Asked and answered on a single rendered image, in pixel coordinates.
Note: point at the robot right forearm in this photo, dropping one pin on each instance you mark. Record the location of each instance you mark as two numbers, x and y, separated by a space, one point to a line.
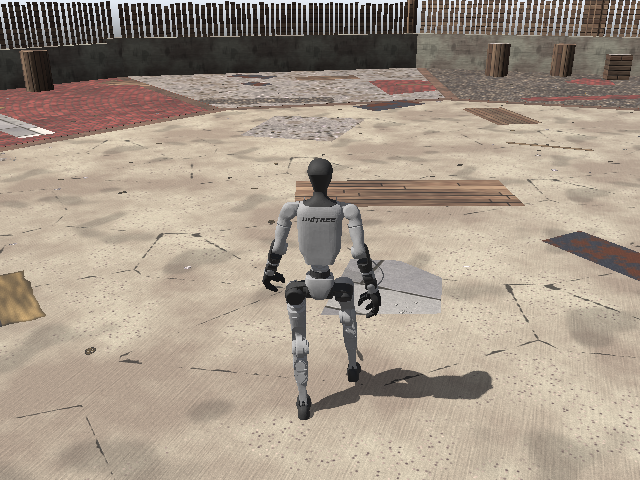
367 273

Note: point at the robot left hand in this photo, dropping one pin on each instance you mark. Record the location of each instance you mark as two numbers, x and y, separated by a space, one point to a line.
277 277

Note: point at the robot left forearm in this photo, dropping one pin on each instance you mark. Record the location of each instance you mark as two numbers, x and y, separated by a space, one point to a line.
272 261

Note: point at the robot right upper arm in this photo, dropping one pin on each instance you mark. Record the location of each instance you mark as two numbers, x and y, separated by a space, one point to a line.
352 213

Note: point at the robot right hand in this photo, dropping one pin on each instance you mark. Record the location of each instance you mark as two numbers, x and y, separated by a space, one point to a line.
375 303

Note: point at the humanoid robot torso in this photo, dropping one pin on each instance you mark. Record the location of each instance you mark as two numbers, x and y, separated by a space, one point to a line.
319 237

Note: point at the robot left upper arm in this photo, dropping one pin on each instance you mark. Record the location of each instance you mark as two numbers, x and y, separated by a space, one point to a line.
288 212

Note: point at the robot left shin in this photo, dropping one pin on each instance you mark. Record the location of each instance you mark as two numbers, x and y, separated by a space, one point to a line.
300 366

